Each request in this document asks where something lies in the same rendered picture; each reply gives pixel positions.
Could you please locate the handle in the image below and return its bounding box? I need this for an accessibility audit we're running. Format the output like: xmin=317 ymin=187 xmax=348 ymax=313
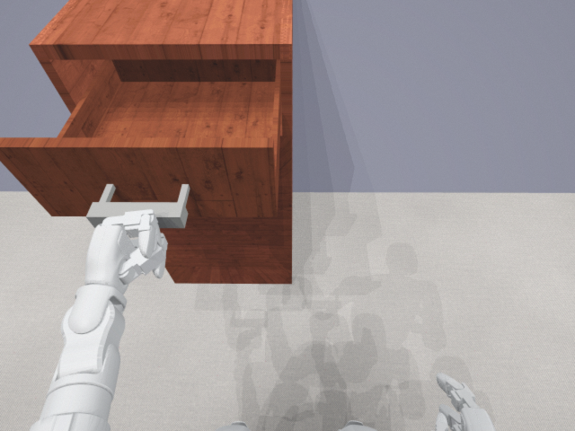
xmin=86 ymin=184 xmax=190 ymax=228

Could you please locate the cabinet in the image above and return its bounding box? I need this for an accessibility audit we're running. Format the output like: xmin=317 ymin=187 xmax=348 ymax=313
xmin=29 ymin=0 xmax=293 ymax=284

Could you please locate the left robot forearm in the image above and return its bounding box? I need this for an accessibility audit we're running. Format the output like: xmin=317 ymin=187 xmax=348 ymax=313
xmin=30 ymin=284 xmax=127 ymax=431

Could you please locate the right robot hand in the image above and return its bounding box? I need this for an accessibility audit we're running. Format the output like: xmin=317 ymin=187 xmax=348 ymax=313
xmin=431 ymin=373 xmax=496 ymax=431

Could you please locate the drawer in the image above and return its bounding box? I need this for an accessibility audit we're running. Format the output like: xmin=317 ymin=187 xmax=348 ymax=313
xmin=0 ymin=59 xmax=281 ymax=217

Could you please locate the left robot hand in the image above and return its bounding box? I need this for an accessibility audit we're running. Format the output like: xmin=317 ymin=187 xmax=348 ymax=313
xmin=84 ymin=209 xmax=168 ymax=295

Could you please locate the robot right shin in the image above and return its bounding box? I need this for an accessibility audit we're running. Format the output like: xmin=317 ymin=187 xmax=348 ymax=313
xmin=345 ymin=420 xmax=363 ymax=427

